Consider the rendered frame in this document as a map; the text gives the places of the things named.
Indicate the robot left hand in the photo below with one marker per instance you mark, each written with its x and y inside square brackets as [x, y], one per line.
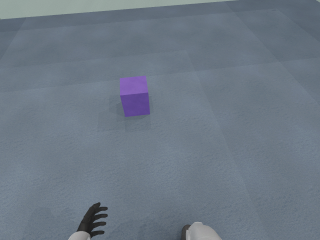
[87, 224]

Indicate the carton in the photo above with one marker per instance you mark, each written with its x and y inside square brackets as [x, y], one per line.
[134, 96]

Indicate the robot right shin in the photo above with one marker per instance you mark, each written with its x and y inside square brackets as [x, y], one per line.
[196, 223]

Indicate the right robot foot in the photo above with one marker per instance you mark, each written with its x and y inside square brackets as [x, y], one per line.
[183, 233]

